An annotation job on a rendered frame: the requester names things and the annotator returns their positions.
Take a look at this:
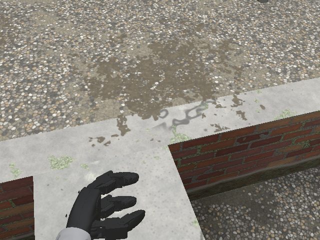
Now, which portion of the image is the left robot hand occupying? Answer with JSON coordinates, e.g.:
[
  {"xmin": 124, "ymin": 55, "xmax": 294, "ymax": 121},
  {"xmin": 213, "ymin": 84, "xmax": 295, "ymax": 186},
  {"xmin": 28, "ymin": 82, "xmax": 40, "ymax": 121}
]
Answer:
[{"xmin": 65, "ymin": 170, "xmax": 145, "ymax": 240}]

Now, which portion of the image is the robot left forearm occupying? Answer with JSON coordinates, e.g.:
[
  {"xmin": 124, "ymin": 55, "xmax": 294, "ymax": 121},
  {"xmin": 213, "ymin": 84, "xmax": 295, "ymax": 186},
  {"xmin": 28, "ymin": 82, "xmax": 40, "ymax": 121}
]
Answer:
[{"xmin": 55, "ymin": 227, "xmax": 91, "ymax": 240}]

